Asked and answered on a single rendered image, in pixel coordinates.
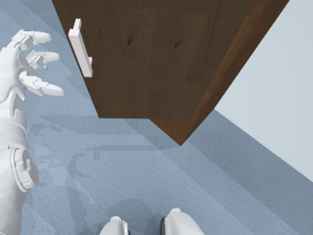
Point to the left robot forearm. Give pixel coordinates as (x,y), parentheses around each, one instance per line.
(12,119)

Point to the left robot upper arm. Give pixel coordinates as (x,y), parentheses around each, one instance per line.
(18,174)

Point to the handle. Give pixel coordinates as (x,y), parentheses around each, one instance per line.
(78,46)

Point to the cupboard door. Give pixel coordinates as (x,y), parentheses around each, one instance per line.
(152,59)

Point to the robot right thigh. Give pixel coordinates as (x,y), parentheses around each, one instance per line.
(180,223)

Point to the robot right shin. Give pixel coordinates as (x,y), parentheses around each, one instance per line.
(172,211)

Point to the left robot hand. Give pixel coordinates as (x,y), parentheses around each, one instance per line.
(13,64)

